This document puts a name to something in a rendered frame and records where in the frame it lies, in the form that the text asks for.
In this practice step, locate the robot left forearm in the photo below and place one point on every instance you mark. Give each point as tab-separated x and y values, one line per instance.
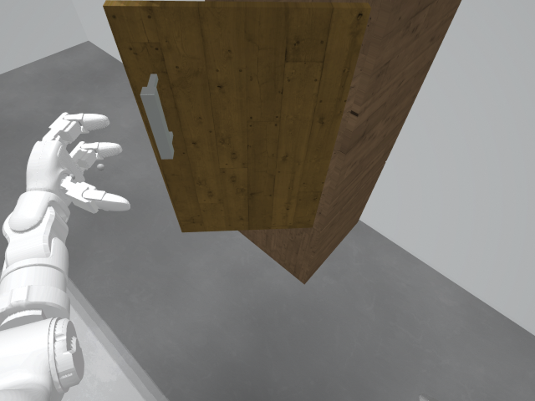
36	267

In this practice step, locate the handle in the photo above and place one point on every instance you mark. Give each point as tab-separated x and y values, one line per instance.
152	104

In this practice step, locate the left robot upper arm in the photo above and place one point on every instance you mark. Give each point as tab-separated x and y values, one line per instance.
40	361

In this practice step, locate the left robot hand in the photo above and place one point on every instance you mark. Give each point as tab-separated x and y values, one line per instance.
49	163

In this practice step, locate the cupboard door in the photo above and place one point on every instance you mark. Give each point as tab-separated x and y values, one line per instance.
254	94

